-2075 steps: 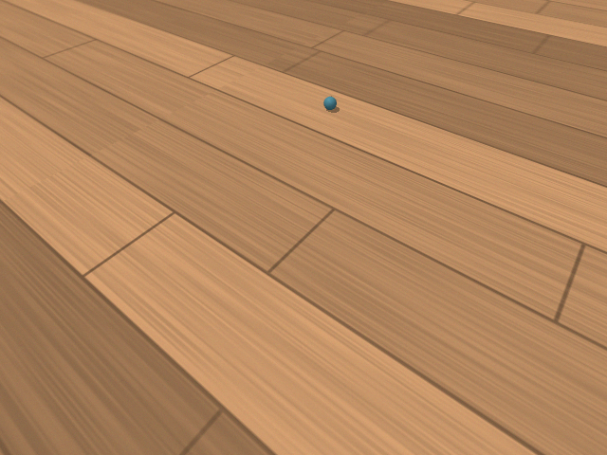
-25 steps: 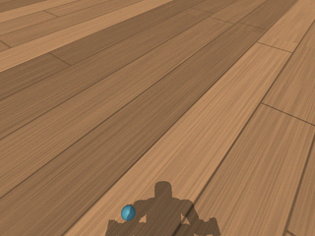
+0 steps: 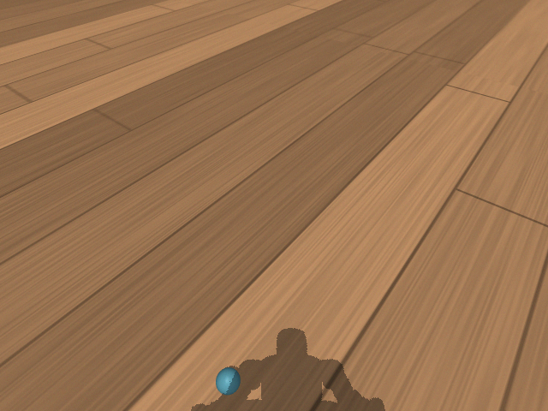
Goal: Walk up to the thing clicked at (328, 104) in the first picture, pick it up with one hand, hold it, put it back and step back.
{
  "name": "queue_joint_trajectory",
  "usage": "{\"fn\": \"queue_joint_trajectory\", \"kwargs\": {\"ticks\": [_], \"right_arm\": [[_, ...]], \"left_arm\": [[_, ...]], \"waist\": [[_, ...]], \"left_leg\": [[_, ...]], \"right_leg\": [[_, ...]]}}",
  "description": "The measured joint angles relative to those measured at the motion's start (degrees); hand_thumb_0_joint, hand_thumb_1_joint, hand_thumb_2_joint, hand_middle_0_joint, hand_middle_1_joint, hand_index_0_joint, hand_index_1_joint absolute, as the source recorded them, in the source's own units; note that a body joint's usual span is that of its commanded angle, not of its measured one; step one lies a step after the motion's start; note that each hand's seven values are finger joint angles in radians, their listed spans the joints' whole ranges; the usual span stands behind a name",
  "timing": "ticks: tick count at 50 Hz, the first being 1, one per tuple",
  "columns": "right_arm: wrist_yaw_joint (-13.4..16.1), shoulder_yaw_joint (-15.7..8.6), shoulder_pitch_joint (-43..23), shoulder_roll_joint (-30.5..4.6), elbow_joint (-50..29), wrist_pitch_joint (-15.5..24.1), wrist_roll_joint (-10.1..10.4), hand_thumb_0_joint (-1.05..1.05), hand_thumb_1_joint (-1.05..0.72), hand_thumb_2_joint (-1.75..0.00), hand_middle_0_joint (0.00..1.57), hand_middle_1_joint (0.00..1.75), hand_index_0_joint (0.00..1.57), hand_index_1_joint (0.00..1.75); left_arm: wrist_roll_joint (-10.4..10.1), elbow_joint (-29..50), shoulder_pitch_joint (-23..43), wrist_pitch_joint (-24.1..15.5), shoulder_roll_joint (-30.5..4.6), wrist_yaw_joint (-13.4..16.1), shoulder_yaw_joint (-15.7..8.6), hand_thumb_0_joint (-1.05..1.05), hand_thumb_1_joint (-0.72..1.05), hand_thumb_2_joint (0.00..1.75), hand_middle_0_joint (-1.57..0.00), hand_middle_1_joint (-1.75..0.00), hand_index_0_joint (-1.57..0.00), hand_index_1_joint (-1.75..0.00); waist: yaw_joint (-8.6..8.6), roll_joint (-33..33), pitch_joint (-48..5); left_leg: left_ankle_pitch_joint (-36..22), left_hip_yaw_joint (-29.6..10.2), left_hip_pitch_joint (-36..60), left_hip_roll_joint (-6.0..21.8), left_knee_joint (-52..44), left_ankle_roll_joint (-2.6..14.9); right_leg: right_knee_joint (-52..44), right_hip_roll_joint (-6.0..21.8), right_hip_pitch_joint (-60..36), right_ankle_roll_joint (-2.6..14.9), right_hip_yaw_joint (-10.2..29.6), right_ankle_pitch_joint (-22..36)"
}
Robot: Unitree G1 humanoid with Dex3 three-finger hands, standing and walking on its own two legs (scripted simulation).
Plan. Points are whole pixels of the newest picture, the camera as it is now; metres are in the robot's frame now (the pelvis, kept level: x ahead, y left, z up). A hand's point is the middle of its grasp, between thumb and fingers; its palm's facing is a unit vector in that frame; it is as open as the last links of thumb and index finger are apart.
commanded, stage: stand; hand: left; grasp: from above
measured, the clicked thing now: (228, 380) +0.43 +0.19 -0.74
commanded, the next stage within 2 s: step back in 1.64 s
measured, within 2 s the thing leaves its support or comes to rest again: neither
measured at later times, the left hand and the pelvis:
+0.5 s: hand out of the picture +0.06 +0.24 -0.16, palm faces +0.00 -0.94 -0.33, open 7.4 cm; pelvis +0.00 -0.01 +0.00, yaw +0 degrees
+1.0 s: hand out of the picture +0.08 +0.24 -0.16, palm faces +0.00 -0.94 -0.34, open 7.4 cm; pelvis +0.01 -0.01 +0.00, yaw -1 degrees
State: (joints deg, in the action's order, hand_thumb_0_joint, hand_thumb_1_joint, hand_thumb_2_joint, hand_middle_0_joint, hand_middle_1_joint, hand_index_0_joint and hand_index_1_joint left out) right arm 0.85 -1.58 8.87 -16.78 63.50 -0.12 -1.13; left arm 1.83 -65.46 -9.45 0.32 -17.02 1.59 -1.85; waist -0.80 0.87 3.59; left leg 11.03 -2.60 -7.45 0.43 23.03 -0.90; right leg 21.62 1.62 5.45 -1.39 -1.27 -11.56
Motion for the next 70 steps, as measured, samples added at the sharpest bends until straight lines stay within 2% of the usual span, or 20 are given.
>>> {"fn": "queue_joint_trajectory", "kwargs": {"ticks": [70], "right_arm": [[-0.71,1.48,-2.63,-2.44,1.46,0.65,0.5,0.01,-0.91,-0.9,0.2,0.3,0.2,0.3]], "left_arm": [[-1.04,-0.71,3.73,-0.55,-1.77,-1.41,0.53,0.0,0.9,0.9,-0.21,-0.3,-0.2,-0.3]], "waist": [[0.81,-0.24,0.0]], "left_leg": [[-0.23,0.4,1.17,1.04,-3.51,-0.87]], "right_leg": [[-2.86,-0.96,-0.61,0.83,0.32,0.12]]}}
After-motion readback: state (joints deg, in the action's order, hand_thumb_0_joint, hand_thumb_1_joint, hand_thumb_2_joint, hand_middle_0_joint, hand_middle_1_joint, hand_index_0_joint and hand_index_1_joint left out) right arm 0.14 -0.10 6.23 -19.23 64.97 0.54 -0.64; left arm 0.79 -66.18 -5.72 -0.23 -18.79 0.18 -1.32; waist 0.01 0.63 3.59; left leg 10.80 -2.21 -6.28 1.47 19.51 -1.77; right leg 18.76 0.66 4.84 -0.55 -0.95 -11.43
